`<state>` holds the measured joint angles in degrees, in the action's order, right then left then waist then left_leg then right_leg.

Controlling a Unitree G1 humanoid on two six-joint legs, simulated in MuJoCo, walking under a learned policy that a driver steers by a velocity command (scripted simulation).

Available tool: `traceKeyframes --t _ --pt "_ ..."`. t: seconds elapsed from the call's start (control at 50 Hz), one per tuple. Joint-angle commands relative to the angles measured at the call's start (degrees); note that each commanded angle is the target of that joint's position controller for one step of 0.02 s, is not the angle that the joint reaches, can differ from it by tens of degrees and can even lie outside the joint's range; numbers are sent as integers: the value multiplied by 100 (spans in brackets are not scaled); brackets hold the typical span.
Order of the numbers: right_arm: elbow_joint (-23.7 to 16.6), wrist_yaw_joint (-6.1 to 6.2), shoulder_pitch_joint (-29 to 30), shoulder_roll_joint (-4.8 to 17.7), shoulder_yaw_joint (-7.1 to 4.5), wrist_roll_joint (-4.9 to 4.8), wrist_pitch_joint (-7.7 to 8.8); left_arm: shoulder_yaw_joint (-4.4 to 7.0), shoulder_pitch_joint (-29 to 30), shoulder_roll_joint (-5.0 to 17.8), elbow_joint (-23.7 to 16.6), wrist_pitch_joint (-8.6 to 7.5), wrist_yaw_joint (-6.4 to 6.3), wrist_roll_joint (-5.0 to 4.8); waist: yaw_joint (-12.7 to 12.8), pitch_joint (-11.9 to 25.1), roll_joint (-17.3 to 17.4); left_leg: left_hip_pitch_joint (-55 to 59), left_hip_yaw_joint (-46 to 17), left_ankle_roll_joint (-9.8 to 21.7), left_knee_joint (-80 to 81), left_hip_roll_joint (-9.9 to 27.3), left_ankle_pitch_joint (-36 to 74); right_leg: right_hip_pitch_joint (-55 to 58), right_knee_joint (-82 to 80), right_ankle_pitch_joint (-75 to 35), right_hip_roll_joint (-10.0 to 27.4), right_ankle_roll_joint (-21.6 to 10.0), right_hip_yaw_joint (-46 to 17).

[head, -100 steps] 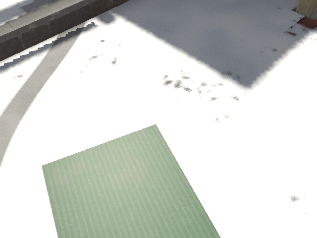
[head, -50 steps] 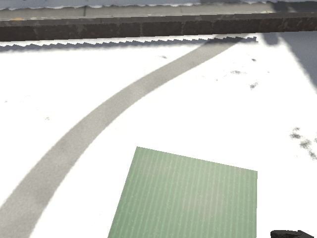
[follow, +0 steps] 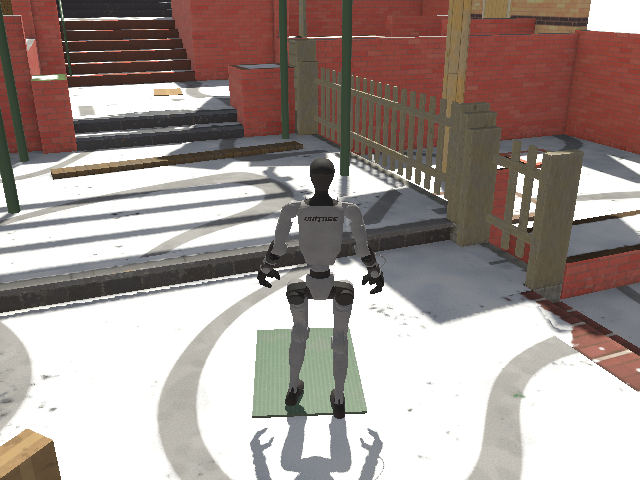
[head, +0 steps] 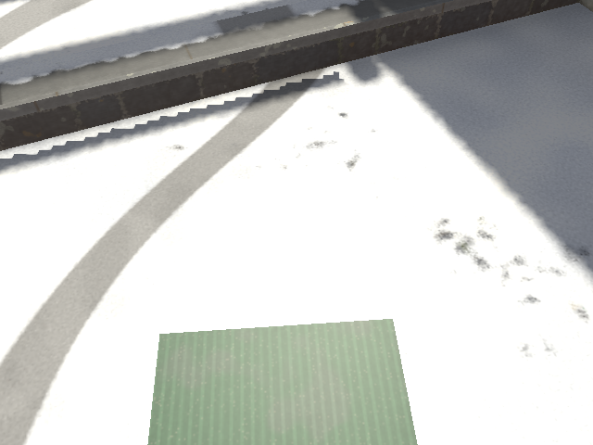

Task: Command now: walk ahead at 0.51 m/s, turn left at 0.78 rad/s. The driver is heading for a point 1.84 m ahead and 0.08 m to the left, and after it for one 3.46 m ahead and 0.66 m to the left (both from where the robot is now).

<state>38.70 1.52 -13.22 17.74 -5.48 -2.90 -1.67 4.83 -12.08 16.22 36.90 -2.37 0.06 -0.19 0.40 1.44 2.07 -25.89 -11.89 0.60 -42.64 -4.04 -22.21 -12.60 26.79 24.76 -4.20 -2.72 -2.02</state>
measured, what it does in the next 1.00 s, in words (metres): walks ahead: left foot, then right foot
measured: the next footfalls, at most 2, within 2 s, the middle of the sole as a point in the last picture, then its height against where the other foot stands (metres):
left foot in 0.44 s outside the picture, level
right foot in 0.90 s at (229, 329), level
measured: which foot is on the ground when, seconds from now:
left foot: up 0.00-0.42, down 0.44-0.88, up 0.90-1.00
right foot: down 0.00-0.44, up 0.46-0.88, down 0.90-1.00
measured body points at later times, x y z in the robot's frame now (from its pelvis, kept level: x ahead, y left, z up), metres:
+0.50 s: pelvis +0.26 +0.12 -0.03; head +0.30 +0.12 +0.42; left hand +0.06 +0.30 -0.15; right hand +0.55 -0.02 -0.12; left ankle +0.29 +0.20 -0.74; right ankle +0.03 -0.10 -0.63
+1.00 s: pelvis +0.70 +0.23 -0.03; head +0.71 +0.24 +0.42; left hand +0.71 +0.52 -0.17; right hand +0.86 -0.01 -0.13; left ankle +0.56 +0.37 -0.60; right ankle +0.74 +0.23 -0.74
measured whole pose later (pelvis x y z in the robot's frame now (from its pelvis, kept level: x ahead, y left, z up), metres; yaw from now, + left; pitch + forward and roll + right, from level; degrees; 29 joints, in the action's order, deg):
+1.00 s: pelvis +0.70 +0.23 -0.03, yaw -3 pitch -2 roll -1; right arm 42.7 0.2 -9.0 12.1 0.7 3.0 5.7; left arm 4.3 -21.3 17.8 50.8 -0.5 0.7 1.2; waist 3.5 -3.4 -0.7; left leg -20.4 -3.5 -0.5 -84.4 0.3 -21.1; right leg -20.1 38.7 16.8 -12.2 -14.0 3.9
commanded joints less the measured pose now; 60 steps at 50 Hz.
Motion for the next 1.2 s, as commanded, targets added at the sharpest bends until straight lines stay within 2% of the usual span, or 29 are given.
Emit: traceKeyframes --t 0.02,0.06,0.08,0.12,0.16,0.28,0.34,0.38,0.42,0.44,0.46,0.48,0.5,0.52,0.54,0.6,0.68,0.74,0.8,0.86,0.88,0.9,0.92,0.94,0.96,0.98,1.02,1.12,1.2 --pt "-772 -109 742 631 -89 4 321 183 -70 642 -336 -252 -90 60 180 -243 -984 -3252 55 -71 -1791 610 293 2079 -1587 879 2519 -666 -2692" --pt "-586 -167 584 527 -78 104 318 114 -231 550 -253 -289 -151 8 201 -148 -616 -3166 395 -161 -2542 706 885 2098 -1553 -234 2029 -321 -1563" --pt "-577 -461 885 593 -103 825 96 43 -596 677 -59 -207 -146 307 311 -252 -232 -2657 812 -182 -2902 468 965 1300 -1858 -32 1829 -255 -1081" --pt "-606 -702 796 395 -38 598 -78 53 -626 751 15 -211 -69 297 178 -497 -690 -2569 875 -174 -3145 534 1360 896 -1947 -74 1668 -110 -495" --pt "-616 -762 925 470 -40 483 -126 28 -869 735 113 -259 -45 271 242 -656 -855 -2736 867 -177 -3140 582 1633 913 -2041 60 1729 -68 -258" --pt "-844 -855 2091 355 102 583 -18 -66 -1897 554 688 -364 -92 271 685 -1347 -699 -3381 1452 161 -1977 689 1495 1895 -2218 -911 1910 -16 660" --pt "-1036 -884 2478 71 304 562 90 -151 -2302 486 1073 -358 -142 314 696 -1470 -724 -2597 1879 578 -817 521 991 1983 -2196 -3188 2005 -51 1064" --pt "-917 -753 2033 45 350 572 118 -162 -2150 781 1292 -317 -184 251 236 -1090 -967 -868 2375 962 -104 -89 448 1770 -1641 -7166 2076 -187 1418" --pt "-423 -530 130 490 141 587 166 -128 -2011 1252 1484 -217 -203 184 -861 36 -1245 1599 2177 1222 139 -478 -35 1373 679 -9294 2309 -443 1259" --pt "-28 -404 -1244 812 -10 641 248 -134 -1567 1272 1398 -226 -171 64 -1694 643 -1181 3712 1283 1411 865 108 427 -7 2518 -7969 2054 -415 1173" --pt "120 -288 -1372 1472 -156 768 322 -367 -1889 134 1042 -262 32 -53 -1006 1629 426 5836 -1397 1552 1362 2291 -1605 -2377 4964 -493 910 -261 823" --pt "10 -236 -1586 1501 -176 648 377 -215 -1399 641 841 -365 5 -185 -1263 2342 -148 5437 -3318 1406 2327 2987 -1541 -2677 5981 -94 393 -406 -475" --pt "287 -183 -1231 1261 -125 649 410 -125 -675 782 643 -355 -33 -219 -1030 1071 -379 4421 -2161 1123 2477 2618 -674 -3067 5926 -884 692 -434 -545" --pt "391 -188 -964 922 -35 641 482 -201 -810 496 681 -354 -10 -177 -674 222 -319 3438 -1379 1087 2644 2508 86 -2989 5591 -1138 946 -411 -309" --pt "408 -206 -613 592 48 631 556 -204 -960 359 880 -267 31 -94 -382 -178 -396 2718 -634 867 2874 2177 370 -2704 5193 -1276 1158 -372 -296" --pt "622 -209 -518 -8 228 467 717 -217 -1435 -19 1184 83 189 60 105 -588 75 1884 750 441 3300 1669 1075 -2364 4964 -1453 1314 -266 -231" --pt "871 -280 -601 -118 279 405 898 -258 -317 -188 729 166 290 18 180 -1157 385 1525 2315 -67 3650 1132 3400 -2874 4213 -2297 1123 -260 354" --pt "1017 -179 -807 -77 336 394 910 -313 323 -102 488 92 376 16 121 -1186 122 1971 2873 -176 3684 935 5334 -2778 3023 -2864 732 -438 1102" --pt "977 65 -731 487 268 347 936 -307 121 121 505 88 464 41 504 -650 303 2357 2997 -250 2909 1305 8057 -1312 1860 -3346 239 -645 1524" --pt "642 224 166 1041 104 425 711 19 -2470 926 1277 227 321 99 1923 530 535 2079 2651 -209 -289 1628 9214 1383 1738 -2546 -97 -1029 1115" --pt "564 151 612 1064 35 389 607 203 -3395 1232 1543 227 202 29 2415 695 -79 1277 2625 -129 -3059 1166 6648 2371 1020 -2478 221 -1527 495" --pt "431 -44 1097 230 247 474 633 240 -2807 1174 1601 234 99 -135 1969 -195 -1455 -364 2416 30 -5386 -90 34 2209 802 -2358 236 -1591 75" --pt "-277 -75 58 -182 406 413 749 260 -1966 1651 1372 216 94 75 512 314 -1931 -2171 1251 -203 -6174 -118 -728 2994 668 -2842 1091 -2563 -2578" --pt "-384 -113 -21 -66 515 533 902 240 -1669 1392 1091 192 71 107 480 775 -1028 -2406 558 -66 -5609 111 -513 2925 -698 -768 1691 -2772 -4312" --pt "-310 -151 158 293 474 566 984 169 -1447 986 1053 156 14 185 276 -74 22 -2371 479 -23 -4809 416 -130 1873 -1498 292 1731 -2450 -4499" --pt "-261 -165 360 396 452 641 954 139 -1069 890 1019 95 -22 215 -11 -503 530 -2002 464 -85 -4109 673 60 945 -1589 319 1556 -2184 -4124" --pt "-266 -167 395 395 495 768 689 99 -792 974 946 -109 -80 153 -345 -807 589 -1210 533 -327 -2880 928 66 -359 -1677 -353 1029 -1935 -3122" --pt "-764 -262 1640 41 676 460 537 202 -873 1074 985 -333 58 30 203 -720 -70 379 1051 -487 273 890 2483 -1266 -1720 -1748 207 -1408 -1914" --pt "-866 -220 1759 306 567 412 609 297 -1075 1168 973 -296 114 44 448 -363 -486 807 926 -310 1358 612 2745 -168 -1008 -2419 393 -1008 -2257"
Keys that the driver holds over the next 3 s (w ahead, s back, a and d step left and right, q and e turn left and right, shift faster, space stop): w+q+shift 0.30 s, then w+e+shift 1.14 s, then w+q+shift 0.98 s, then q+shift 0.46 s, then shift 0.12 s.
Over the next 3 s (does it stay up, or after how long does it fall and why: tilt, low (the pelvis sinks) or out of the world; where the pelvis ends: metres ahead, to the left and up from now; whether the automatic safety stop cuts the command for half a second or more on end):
stays up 2.45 0.00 0.14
